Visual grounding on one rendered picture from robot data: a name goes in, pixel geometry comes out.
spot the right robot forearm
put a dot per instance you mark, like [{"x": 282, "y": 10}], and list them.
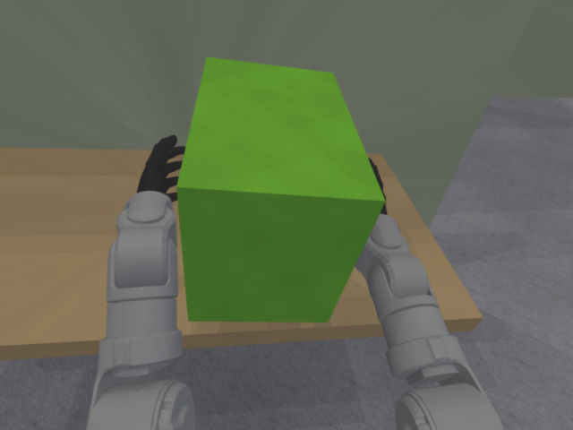
[{"x": 420, "y": 347}]

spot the left robot upper arm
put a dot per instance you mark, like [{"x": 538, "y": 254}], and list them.
[{"x": 149, "y": 405}]

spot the carton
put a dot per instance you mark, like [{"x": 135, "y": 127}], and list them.
[{"x": 276, "y": 195}]

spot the left robot forearm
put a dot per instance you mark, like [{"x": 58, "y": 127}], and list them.
[{"x": 142, "y": 283}]

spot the table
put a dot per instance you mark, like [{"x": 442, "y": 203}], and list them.
[{"x": 58, "y": 210}]

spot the right robot upper arm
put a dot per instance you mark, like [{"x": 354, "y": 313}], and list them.
[{"x": 458, "y": 406}]

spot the robot left hand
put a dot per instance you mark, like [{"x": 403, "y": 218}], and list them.
[{"x": 153, "y": 177}]

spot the robot right hand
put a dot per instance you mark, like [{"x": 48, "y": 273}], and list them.
[{"x": 375, "y": 170}]

